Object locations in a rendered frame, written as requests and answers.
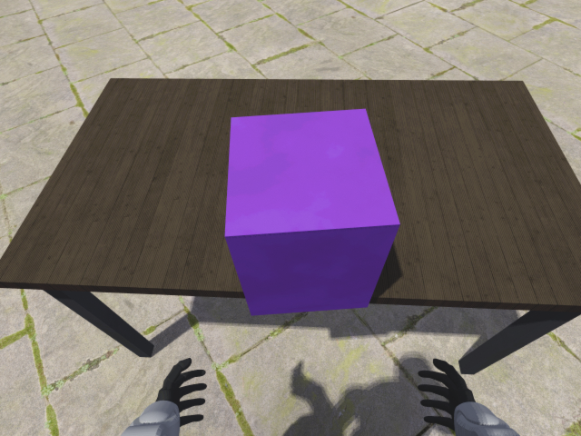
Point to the table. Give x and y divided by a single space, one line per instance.
488 205

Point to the robot right forearm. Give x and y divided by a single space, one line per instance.
475 419

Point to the robot left forearm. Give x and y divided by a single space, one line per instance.
161 418

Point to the left robot hand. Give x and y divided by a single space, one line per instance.
171 390

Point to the carton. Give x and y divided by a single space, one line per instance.
310 219

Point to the right robot hand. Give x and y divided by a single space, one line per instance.
456 393

